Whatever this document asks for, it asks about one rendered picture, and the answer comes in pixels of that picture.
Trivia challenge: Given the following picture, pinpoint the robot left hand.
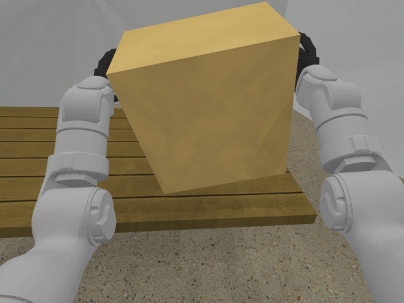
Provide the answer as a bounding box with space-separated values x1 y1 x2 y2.
94 49 118 102

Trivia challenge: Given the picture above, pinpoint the robot left upper arm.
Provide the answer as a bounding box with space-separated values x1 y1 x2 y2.
0 187 117 303

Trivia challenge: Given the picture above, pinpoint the left robot forearm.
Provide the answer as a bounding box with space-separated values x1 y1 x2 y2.
32 76 114 240

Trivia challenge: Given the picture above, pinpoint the right robot forearm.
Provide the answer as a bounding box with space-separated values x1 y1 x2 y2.
295 64 404 188

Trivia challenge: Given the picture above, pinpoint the robot right upper arm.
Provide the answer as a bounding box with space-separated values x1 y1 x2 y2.
319 170 404 303

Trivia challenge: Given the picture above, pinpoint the robot right hand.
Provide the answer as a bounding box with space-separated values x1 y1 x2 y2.
294 32 319 92

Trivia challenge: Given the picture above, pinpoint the table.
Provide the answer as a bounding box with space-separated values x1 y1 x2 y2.
0 107 318 238

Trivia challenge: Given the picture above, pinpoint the carton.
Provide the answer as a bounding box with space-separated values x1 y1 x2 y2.
106 1 300 194

